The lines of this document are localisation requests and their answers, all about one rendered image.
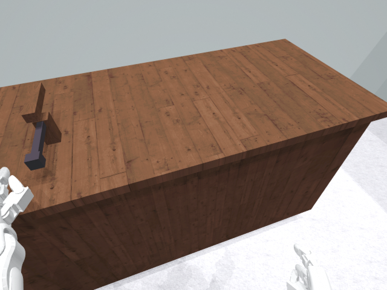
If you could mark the robot right hand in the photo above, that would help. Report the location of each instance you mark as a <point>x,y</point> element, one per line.
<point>313,275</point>

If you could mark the robot left forearm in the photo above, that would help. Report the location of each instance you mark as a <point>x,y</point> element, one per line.
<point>12,255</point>

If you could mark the counter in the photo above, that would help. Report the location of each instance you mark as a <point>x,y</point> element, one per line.
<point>151,162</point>

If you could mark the robot left hand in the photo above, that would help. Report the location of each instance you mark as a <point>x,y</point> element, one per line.
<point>15,202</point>

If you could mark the tap lever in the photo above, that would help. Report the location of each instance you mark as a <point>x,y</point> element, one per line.
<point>35,159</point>

